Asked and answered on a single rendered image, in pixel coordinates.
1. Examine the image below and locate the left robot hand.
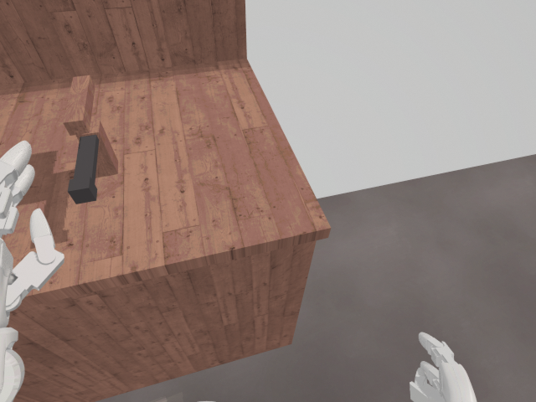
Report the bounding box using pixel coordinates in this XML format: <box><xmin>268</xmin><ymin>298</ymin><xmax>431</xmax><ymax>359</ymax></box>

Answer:
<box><xmin>0</xmin><ymin>141</ymin><xmax>64</xmax><ymax>328</ymax></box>

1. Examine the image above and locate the left robot forearm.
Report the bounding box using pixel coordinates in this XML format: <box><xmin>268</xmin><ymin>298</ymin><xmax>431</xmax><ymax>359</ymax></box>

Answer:
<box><xmin>0</xmin><ymin>327</ymin><xmax>25</xmax><ymax>402</ymax></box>

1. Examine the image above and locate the tap lever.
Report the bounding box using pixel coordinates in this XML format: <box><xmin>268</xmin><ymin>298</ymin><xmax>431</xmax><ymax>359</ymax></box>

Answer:
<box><xmin>68</xmin><ymin>135</ymin><xmax>99</xmax><ymax>204</ymax></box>

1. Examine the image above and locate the counter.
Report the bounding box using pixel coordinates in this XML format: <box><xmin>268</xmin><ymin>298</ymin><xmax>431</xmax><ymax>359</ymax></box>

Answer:
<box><xmin>0</xmin><ymin>0</ymin><xmax>331</xmax><ymax>402</ymax></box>

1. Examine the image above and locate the right robot hand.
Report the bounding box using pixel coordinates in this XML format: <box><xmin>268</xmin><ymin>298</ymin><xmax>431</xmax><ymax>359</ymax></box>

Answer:
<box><xmin>410</xmin><ymin>332</ymin><xmax>477</xmax><ymax>402</ymax></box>

